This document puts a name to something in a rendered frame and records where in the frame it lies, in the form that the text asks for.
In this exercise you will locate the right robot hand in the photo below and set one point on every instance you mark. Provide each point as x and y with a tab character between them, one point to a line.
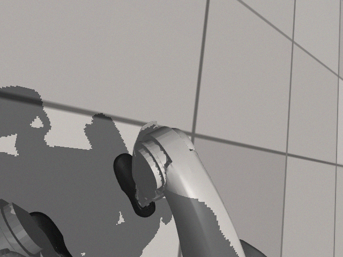
251	251

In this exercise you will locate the left robot foot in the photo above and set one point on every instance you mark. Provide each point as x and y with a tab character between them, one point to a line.
52	232

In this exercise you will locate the right robot foot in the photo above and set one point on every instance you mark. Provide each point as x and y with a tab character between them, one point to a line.
123	172

